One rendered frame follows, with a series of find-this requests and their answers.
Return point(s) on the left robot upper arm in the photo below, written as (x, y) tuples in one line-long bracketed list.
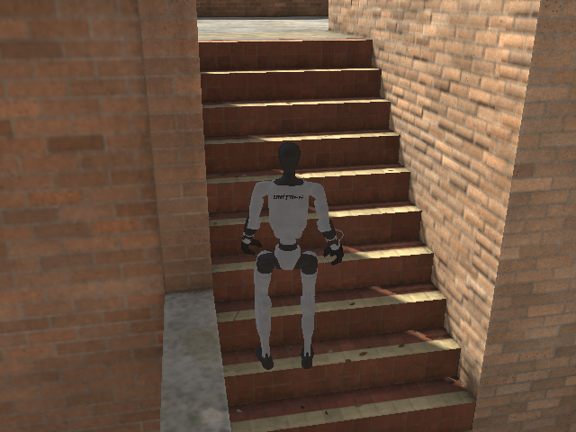
[(256, 204)]

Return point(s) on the right robot forearm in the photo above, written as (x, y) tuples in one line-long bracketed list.
[(331, 237)]

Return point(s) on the robot right thigh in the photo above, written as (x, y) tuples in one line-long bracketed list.
[(309, 270)]

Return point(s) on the right robot upper arm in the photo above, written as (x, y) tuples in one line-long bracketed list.
[(317, 191)]

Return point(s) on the left robot shin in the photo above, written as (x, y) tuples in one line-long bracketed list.
[(263, 326)]

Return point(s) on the robot right hand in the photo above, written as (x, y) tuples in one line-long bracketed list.
[(339, 253)]

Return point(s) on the robot left hand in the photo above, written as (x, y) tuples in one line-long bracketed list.
[(245, 248)]

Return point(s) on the left robot forearm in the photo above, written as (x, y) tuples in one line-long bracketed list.
[(248, 234)]

